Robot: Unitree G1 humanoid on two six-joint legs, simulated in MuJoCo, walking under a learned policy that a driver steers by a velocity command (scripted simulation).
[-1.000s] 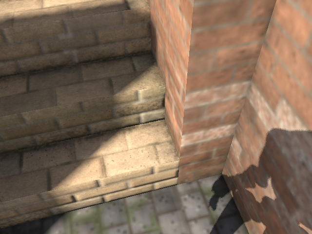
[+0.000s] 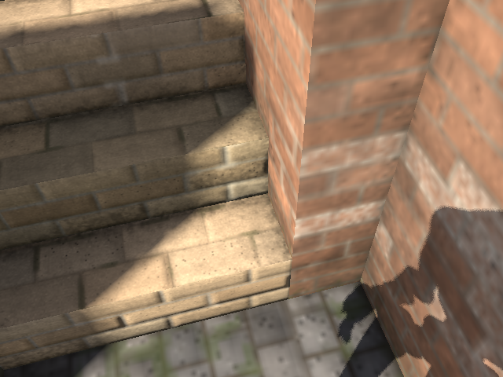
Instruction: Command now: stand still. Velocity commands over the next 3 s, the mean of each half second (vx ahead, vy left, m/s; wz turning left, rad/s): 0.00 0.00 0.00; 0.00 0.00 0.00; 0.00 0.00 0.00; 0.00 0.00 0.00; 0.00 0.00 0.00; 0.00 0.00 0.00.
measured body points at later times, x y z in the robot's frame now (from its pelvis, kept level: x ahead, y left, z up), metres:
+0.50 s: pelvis +0.00 +0.00 +0.00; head +0.02 -0.01 +0.45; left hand +0.04 +0.27 -0.14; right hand +0.01 -0.26 -0.15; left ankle -0.04 +0.12 -0.74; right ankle +0.00 -0.15 -0.74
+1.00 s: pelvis -0.01 +0.00 +0.00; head +0.01 +0.00 +0.45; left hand +0.01 +0.27 -0.14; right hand +0.00 -0.25 -0.16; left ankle -0.04 +0.12 -0.74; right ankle +0.00 -0.15 -0.74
